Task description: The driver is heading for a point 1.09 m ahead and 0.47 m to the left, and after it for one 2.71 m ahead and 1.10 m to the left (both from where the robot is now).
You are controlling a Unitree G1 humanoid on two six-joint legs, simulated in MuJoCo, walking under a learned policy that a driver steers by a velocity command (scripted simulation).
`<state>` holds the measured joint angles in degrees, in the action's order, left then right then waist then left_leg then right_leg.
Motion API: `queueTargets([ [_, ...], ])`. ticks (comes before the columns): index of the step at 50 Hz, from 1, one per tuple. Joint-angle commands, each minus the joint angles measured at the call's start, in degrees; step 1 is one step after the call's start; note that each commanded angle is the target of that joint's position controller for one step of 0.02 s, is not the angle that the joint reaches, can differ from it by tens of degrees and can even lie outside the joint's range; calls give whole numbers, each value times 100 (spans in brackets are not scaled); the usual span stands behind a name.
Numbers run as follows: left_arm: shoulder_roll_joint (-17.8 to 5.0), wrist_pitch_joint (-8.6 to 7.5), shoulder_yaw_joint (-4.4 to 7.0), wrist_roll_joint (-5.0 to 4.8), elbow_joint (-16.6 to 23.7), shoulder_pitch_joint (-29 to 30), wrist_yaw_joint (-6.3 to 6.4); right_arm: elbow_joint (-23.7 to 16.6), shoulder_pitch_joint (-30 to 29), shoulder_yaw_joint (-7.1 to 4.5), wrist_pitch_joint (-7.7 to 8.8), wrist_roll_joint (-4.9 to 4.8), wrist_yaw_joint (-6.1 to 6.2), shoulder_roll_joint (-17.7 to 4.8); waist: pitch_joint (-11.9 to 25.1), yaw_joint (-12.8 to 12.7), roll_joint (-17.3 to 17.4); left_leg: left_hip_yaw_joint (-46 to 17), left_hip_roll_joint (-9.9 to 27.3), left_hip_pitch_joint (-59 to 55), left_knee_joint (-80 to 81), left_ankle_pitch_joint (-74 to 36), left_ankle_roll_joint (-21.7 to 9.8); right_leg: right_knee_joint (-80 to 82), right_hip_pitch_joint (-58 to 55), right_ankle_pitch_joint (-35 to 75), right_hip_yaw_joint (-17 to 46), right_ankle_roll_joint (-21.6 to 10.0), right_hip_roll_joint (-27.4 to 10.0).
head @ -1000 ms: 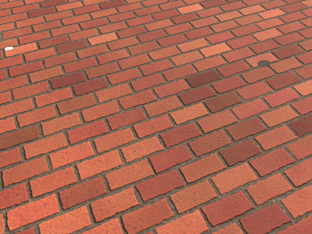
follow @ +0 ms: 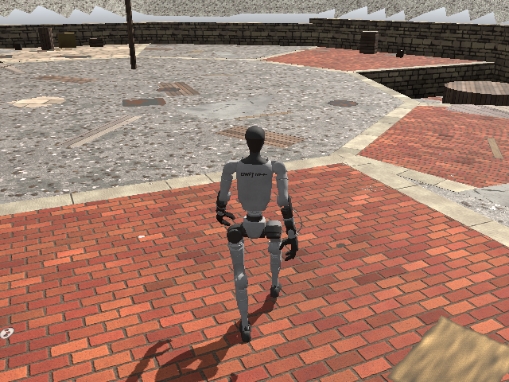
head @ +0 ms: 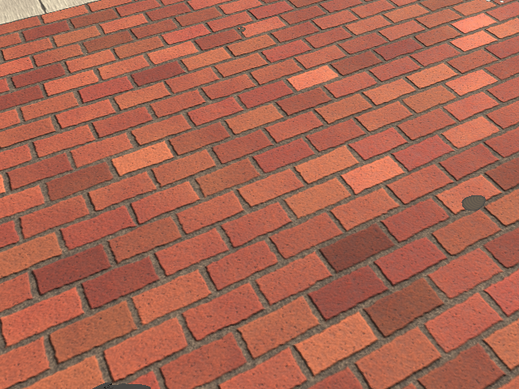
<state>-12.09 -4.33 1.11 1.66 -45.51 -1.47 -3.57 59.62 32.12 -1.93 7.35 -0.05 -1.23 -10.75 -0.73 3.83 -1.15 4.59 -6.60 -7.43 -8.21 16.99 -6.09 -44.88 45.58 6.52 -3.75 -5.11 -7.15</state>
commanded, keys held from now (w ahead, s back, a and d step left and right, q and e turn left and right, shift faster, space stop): w+shift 0.10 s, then w+q+shift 0.46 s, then q+shift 0.38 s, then w+q+shift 0.06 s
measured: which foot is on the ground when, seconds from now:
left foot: down 0.00-0.16, up 0.18-0.58, down 0.60-0.96, up 0.98-1.00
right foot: up 0.00-0.12, down 0.14-0.60, up 0.62-0.96, down 0.98-1.00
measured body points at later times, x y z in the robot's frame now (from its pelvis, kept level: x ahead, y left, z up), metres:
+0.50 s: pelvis +0.48 +0.00 -0.01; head +0.50 +0.01 +0.44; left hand +0.35 +0.22 -0.15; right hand +0.72 -0.19 -0.11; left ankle +0.67 +0.14 -0.67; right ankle +0.32 -0.08 -0.73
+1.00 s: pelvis +0.85 +0.10 -0.03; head +0.87 +0.15 +0.42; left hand +0.89 +0.45 -0.08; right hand +1.13 -0.06 -0.12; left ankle +0.73 +0.09 -0.71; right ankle +1.05 +0.11 -0.74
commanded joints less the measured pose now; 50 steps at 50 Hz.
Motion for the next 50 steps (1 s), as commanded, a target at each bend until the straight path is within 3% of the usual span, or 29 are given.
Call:
queueTargets([
  [1, -165, -53, -59, -80, 456, 739, -8, -304, -27, -59, 150, -31, 75, -792, -921, -170, 266, -382, 1433, 1103, 908, -4040, -226, 1015, -1244, 542, -448, -150, 419],
  [4, -524, -63, 49, -58, 403, 367, 110, -250, -12, -101, 41, 105, 194, -1173, -255, -485, 687, -226, 1663, -263, -338, -7193, -77, 1333, -1833, -422, -618, -343, 1051],
  [6, -941, -61, 244, -65, -84, -1443, 271, -237, -220, -166, -132, 250, 296, -1398, 728, -1361, 878, -294, 1808, -156, -2721, -7569, -102, 1465, -3646, -1180, -283, -537, 1176],
  [7, -1198, -50, 372, 28, -365, -2518, 382, -325, -469, -157, -159, 259, 288, -1294, 1202, -1849, 764, -293, 1618, 899, -4362, -6196, -168, 1453, -5088, -1751, 202, -644, 669],
  [8, -1687, -53, 494, 230, -407, -2948, 460, -575, -201, 20, -121, 150, 167, -407, 1811, -1464, -537, -301, 867, 2871, -6606, -1617, -187, 1423, -6623, -3390, 2245, -829, -1007],
  [9, -1543, -63, 519, 228, -386, -2639, 325, -658, 324, 24, -43, -241, 118, -365, 2365, -976, -1356, -945, 281, 4415, -7919, 793, -201, 2696, -7254, -4536, 5106, -1292, -1834],
  [10, -1051, -103, 458, 139, -363, -1994, 264, -773, -522, -54, -59, -176, 193, -808, 1271, -905, -402, -1021, 806, 4846, -7714, -37, -334, 3081, -6301, -4807, 4201, -961, -1429],
  [12, -522, -230, 339, 124, -452, -1541, 230, -839, -1048, -53, -132, -64, 110, -657, 208, -602, 402, -996, 1177, 4474, -7081, -542, -317, 3439, -4569, -3286, 2643, -605, -1125],
  [14, -303, -315, 249, 38, -694, -1673, 269, -915, -949, -23, -345, 136, -30, -359, -126, -265, 63, -989, 1396, 4185, -6841, -594, -204, 3640, -3750, -2583, 1551, -268, -810],
  [16, -329, -399, 250, -110, -844, -1800, 253, -1150, -1354, -19, -494, 150, -105, -258, -396, -168, -35, -858, 1535, 4583, -6725, -801, -113, 3765, -3594, -1831, 730, 28, -622],
  [19, -369, -481, 224, -68, -867, -1876, 203, -1548, -2218, 30, -538, 77, -180, -230, -735, -233, -115, -363, 1420, 4776, -5893, -1725, -70, 3957, -3273, -231, -506, 389, -170],
  [23, -548, -502, 164, -99, -955, -2254, 332, -1869, -3051, 85, -468, 60, -265, -332, -914, -343, -58, 479, 1005, 4509, -4074, -2498, -259, 3895, -3854, 2112, -1266, 601, 5],
  [26, -1029, -404, 214, -120, -859, -2391, 586, -1792, -2827, 27, -451, 104, -309, -639, -420, -73, -392, 940, 403, 3600, -3292, -2482, -456, 2988, -4744, 4917, -1416, 679, -295],
  [28, -1394, -231, 330, -67, -673, -2016, 713, -1441, -1489, -144, -494, 94, -253, -1069, 323, 708, -653, 863, 59, 2199, -3270, -1869, -638, 1270, -4842, 6065, -1293, 627, -555],
  [29, -1485, -133, 388, -18, -515, -1630, 707, -1040, -193, -290, -501, 124, -173, -1328, 817, 1271, -554, 553, 11, 1024, -3125, -1620, -831, -392, -4432, 5810, -1121, 549, -608],
  [30, -1464, -64, 444, -49, -451, -1334, 613, -825, 435, -426, -492, 77, -38, -1448, 862, 1527, 39, -59, 299, 206, -2336, -1826, -1095, -2760, -3651, 2738, -1145, 524, -48],
  [31, -620, -152, 257, 34, -125, -1226, 473, -807, -143, -518, -521, 15, 74, -1755, 276, 679, 1506, -1216, 999, -439, -2943, -4414, -1199, -4797, -1409, -3512, -804, 616, 1026],
  [32, -460, -225, 151, -149, 399, -1819, 479, -1036, -390, -603, -524, 214, 51, -2256, 1481, 107, 1228, -3444, 1969, -1607, -2425, -5242, -2343, -5748, -152, -3795, 331, 768, 1044],
  [33, -624, -316, 78, -118, 497, -1679, 490, -1303, -706, -645, -548, 209, 78, -2112, 1633, 124, 408, -4394, 2314, -1398, -1497, -3566, -2446, -5400, 206, -3495, 816, 680, 842],
  [34, -770, -351, 82, -79, 476, -1455, 486, -1335, -1027, -550, -560, 155, 128, -1710, 611, -135, -332, -4085, 2154, -238, -1052, -3166, -2158, -4728, 187, -3219, 832, 676, 617],
  [35, -816, -509, 228, -332, 739, -1017, 464, -1704, -1686, -365, -304, -109, -37, -1057, 540, -416, -709, -4262, 1879, 476, -767, -2464, -1975, -4569, -121, -3255, 1301, 652, 741],
  [37, -1057, -382, 329, -219, 747, -1207, 486, -1907, -2218, -353, -166, -172, -69, -1166, 161, -883, -794, -3398, 1541, 1774, -724, -3390, -1677, -3581, -698, -3036, 1288, 839, 404],
  [40, -707, -301, 252, 18, 1220, -305, 565, -2000, -2138, -434, -306, -221, 190, -1361, -65, -716, -598, -2113, 419, 3118, -1198, -4818, -1022, -1069, -1586, -2293, 639, 1031, 672],
  [42, -374, -252, 154, -69, 1373, -42, 573, -1949, -1750, -528, -584, -237, 386, -1467, 508, -414, -56, -1807, -52, 3146, -1734, -4750, -360, 385, -2339, -1135, 396, 1033, 1256],
  [45, -570, -166, 244, -289, 1531, 129, 548, -1995, -1529, -533, -823, -278, 491, -1292, 809, -273, 630, -2319, -135, 2979, -2245, -3339, 259, 1520, -2998, -268, 474, 1058, 1666],
  [47, -823, -186, 372, -235, 1450, -293, 556, -2273, -1973, -472, -797, -223, 455, -1010, 798, -624, 884, -2506, -260, 2866, -3086, -2798, 478, 2338, -3563, 430, 722, 916, 1450],
  [48, -913, -199, 427, -126, 1243, -1117, 583, -2460, -2270, -377, -766, -160, 389, -778, 1424, -1007, 795, -2275, -324, 3153, -4280, -1917, 597, 2505, -4765, 1078, 1146, 537, 731],
  [49, -1027, -115, 412, -62, 1260, -1554, 624, -2558, -1877, -186, -759, 63, 329, -200, 2262, -861, -175, -1741, -624, 3911, -5643, 2014, 525, 1729, -6080, 1981, 2660, -35, -794],
  [50, -1251, -83, 434, 70, 1415, -1621, 589, -2631, -568, -204, -692, 46, 177, -563, 3003, -314, -1332, -1995, -220, 4409, -6932, 2803, 528, 1823, -6597, 563, 4667, -981, -1948],
])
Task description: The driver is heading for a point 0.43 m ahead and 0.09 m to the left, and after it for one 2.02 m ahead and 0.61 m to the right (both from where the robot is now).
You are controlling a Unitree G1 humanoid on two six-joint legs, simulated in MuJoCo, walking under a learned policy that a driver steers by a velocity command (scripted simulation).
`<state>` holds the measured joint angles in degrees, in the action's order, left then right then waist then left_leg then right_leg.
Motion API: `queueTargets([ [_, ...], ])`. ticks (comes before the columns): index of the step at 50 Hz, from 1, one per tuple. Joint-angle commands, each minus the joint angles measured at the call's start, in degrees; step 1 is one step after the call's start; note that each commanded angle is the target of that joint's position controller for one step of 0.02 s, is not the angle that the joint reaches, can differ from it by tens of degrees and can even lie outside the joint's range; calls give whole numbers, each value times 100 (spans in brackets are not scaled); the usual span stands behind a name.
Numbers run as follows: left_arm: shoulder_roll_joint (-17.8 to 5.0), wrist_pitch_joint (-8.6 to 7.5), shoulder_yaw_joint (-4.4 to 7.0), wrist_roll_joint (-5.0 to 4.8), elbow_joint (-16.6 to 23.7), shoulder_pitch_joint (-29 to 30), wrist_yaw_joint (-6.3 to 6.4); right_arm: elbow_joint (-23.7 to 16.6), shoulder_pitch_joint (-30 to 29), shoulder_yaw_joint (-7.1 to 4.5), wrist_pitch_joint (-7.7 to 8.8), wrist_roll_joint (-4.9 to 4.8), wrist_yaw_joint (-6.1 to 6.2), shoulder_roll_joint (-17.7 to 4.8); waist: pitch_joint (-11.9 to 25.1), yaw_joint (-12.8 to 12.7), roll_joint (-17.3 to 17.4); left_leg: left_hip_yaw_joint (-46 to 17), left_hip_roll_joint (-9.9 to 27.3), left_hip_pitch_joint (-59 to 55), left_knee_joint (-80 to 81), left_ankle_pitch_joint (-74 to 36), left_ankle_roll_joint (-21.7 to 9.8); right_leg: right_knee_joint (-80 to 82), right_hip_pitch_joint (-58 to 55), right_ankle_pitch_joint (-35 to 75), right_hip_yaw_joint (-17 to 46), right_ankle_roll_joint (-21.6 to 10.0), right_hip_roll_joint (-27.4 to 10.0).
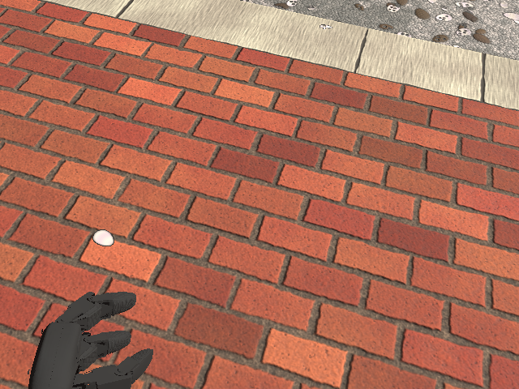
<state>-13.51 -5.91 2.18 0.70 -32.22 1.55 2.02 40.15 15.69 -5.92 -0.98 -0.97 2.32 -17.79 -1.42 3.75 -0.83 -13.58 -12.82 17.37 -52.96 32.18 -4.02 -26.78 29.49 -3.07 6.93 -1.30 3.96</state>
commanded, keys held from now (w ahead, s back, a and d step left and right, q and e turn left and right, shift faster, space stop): w+q+shift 0.46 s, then w+e+shift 0.54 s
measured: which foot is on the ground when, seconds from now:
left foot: up 0.00-0.38, down 0.40-0.82, up 0.84-1.00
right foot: down 0.00-0.38, up 0.40-0.78, down 0.80-1.00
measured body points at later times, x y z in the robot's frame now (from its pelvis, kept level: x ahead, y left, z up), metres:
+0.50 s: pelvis +0.20 +0.10 +0.01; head +0.20 +0.13 +0.46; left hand +0.21 +0.40 -0.10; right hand +0.42 -0.11 -0.07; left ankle +0.13 +0.14 -0.71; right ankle +0.22 -0.07 -0.63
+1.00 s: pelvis +0.61 +0.26 +0.02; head +0.62 +0.28 +0.47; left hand +0.51 +0.54 -0.10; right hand +0.86 +0.10 -0.05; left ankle +0.58 +0.42 -0.62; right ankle +0.61 +0.23 -0.71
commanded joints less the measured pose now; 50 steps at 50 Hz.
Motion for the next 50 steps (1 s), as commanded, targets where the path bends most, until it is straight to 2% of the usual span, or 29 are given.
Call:
queueTargets([
  [1, -1341, 69, 440, -7, 90, -1390, 36, -721, 1144, 139, 151, -165, -347, -312, 2626, -119, -1670, 206, 1067, 3071, -3295, 197, 337, 708, -4819, -2752, 4682, -1993, -3485],
  [2, -889, 64, 402, -92, 178, -1232, 88, -684, 408, 53, 135, -202, -326, -642, 1818, -436, -1078, 543, 1302, 3502, -3358, -577, 407, 1026, -4146, -4258, 4041, -1560, -2778],
  [3, -834, 130, 330, -100, 205, -1117, 123, -746, -13, -1, 96, -50, -295, -789, 1420, -481, -473, 817, 1366, 3329, -3290, -966, 439, 1041, -3355, -3800, 3165, -1078, -2370],
  [4, -877, 143, 303, -63, 162, -1164, 106, -801, -222, -4, 76, 15, -291, -729, 1016, -457, -87, 879, 1521, 2974, -3068, -1048, 438, 1159, -2551, -3249, 2413, -876, -1997],
  [5, -978, 144, 341, -79, 32, -1105, 83, -884, -295, 62, 79, 35, -306, -530, 594, -360, -76, 906, 1650, 2745, -2674, -1061, 399, 1307, -1918, -3059, 1886, -734, -1763],
  [6, -995, 144, 283, 269, -304, -1538, 36, -1104, -683, 194, 2, 668, -540, -327, 430, -454, 520, 1050, 1589, 2276, -2321, -1220, 265, 1588, -1105, -2931, 1417, -703, -1791],
  [7, -1152, 131, 359, 277, -429, -1583, -31, -1220, -684, 251, -21, 583, -649, -113, 421, -364, 36, 1124, 1582, 2117, -2021, -1293, 199, 1656, -1004, -2889, 1073, -660, -1690],
  [10, -1238, 96, 396, 138, -472, -1364, -197, -1267, -575, 238, -68, 351, -725, -350, 518, -258, -830, 1118, 1722, 1855, -1219, -1625, 158, 1901, -963, -2867, 422, -570, -1841],
  [13, -1406, 129, 447, 82, -464, -1220, -265, -1237, -590, 231, -74, 274, -731, -488, 463, -227, -903, 1433, 1739, 928, 36, -1464, 106, 1971, -727, -2734, -372, -332, -1889],
  [17, -1556, 277, 482, 173, -572, -1387, -273, -1197, -623, 219, -26, 235, -734, -529, 155, -280, -845, 2178, 1511, 23, 1299, -1170, -111, 1576, -880, -3246, -917, -201, -2107],
  [18, -1474, 329, 454, 194, -610, -1457, -270, -977, -210, 200, 24, 264, -711, -517, 171, -107, -449, 2303, 1268, -579, 1638, -1221, -165, 835, -716, -3259, -1284, -132, -1929],
  [19, -1222, 368, 369, 301, -643, -1590, -273, -537, 688, 112, 100, 288, -639, -658, 344, 196, 528, 2157, 890, -1408, 1921, -822, -234, -1039, -468, -2484, -1873, -63, -1418],
  [20, -720, 375, 189, 407, -383, -1213, -303, -416, 1465, 79, 179, 274, -579, -938, 165, 547, 1781, 114, 1860, -2159, 2499, 345, -591, -3583, 1298, -2740, -1989, 79, -999],
  [21, -488, 301, 92, 380, 273, -687, -312, -736, 1321, 0, 178, 153, -478, -1557, 89, 454, 2599, -2884, 2675, -2630, 3862, 949, -1248, -4608, 3353, -3073, -1122, 250, -239],
  [22, -803, 180, 124, 420, 416, -374, -346, -774, 1331, -59, 192, 180, -369, -1514, 108, 548, 1602, -3571, 3106, -2828, 4301, 847, -1624, -5080, 3861, -2613, -471, 241, -625],
  [24, -1094, 63, 131, 377, 110, -634, -424, -679, 1151, 30, 262, 294, -257, -1133, 96, 148, 408, -2300, 2855, -2224, 3910, 298, -1452, -4592, 3196, -1776, -479, 280, -1028],
  [27, -1038, 288, 82, 287, -109, -871, -526, -541, 772, 230, 486, 234, -236, -690, -233, -214, 559, -1020, 2300, -1346, 4473, -678, -1108, -3680, 2274, -975, -681, 332, -1177],
  [31, -751, 373, -60, 92, -73, -256, -591, -123, 941, 230, 665, 148, -324, -696, -436, -154, 169, 578, 1878, -1487, 4657, -3405, -719, -2326, 1686, 98, -1091, 74, -936],
  [32, -636, 365, -120, 42, 2, -128, -623, -43, 960, 216, 706, 152, -320, -786, -464, -150, 363, 737, 2008, -1420, 4846, -3636, -674, -1879, 1373, 353, -1111, -52, -925],
  [34, -573, 357, -146, -10, 18, 112, -664, 157, 1033, 250, 783, 170, -310, -743, -618, -92, 197, 1178, 2157, -1525, 5210, -4402, -507, -1274, 855, 734, -1241, -337, -715],
  [37, -755, 362, -73, -11, -195, -383, -596, 354, 1044, 205, 802, 266, -222, -997, -24, -358, 505, 1738, 2225, -2353, 4297, -8237, -123, -1093, -177, 352, -1695, -688, -12],
  [39, -1082, 388, 85, 2, -669, -2010, -510, 345, 809, 134, 648, 456, -94, -1162, 856, -1139, 844, 1908, 2334, -2562, 2093, -10023, 53, -1300, -1526, -408, -1773, -872, 439],
  [40, -1266, 395, 206, 21, -1071, -3295, -452, 250, 431, 107, 566, 467, -48, -1236, 1260, -1838, 659, 2071, 2199, -1886, 174, -9652, 114, -922, -2824, -603, -1561, -1024, 385],
  [41, -1644, 454, 373, 43, -1249, -3923, -349, 141, 213, 226, 619, 453, -92, -806, 1408, -1976, -101, 2023, 1540, -276, -2288, -5931, 94, -1041, -4058, -1707, -347, -1325, -345],
  [42, -2070, 521, 477, 58, -1138, -3208, -338, -232, 666, 374, 737, 294, -272, -165, 1610, -912, -2043, 1394, 366, 2502, -4217, -691, 462, 264, -5203, -2563, 3531, -2413, -1682],
  [43, -1862, 507, 507, -14, -879, -2687, -368, -385, 310, 451, 846, 350, -253, -461, 1534, -1029, -935, 620, 748, 2995, -4198, -1116, 262, 1141, -4959, -2915, 4440, -2450, -1801],
  [45, -1305, 448, 399, -28, -1032, -2608, -328, -468, -219, 511, 936, 403, -268, -577, 456, -687, 511, 581, 1385, 2605, -2986, -1637, 196, 1395, -3212, -2397, 3384, -2020, -1588],
  [47, -1126, 341, 292, 2, -1114, -2440, -284, -598, -331, 583, 715, 568, -268, -443, -80, -257, 515, 660, 1634, 2105, -2268, -1389, 379, 1520, -1817, -1670, 2515, -1846, -1111],
  [50, -1277, 181, 317, -38, -1072, -2397, -311, -884, -833, 685, 478, 567, -297, -321, -491, -186, 346, 1035, 1863, 1864, -972, -1533, 624, 1871, -695, -1135, 1758, -1842, -693],
])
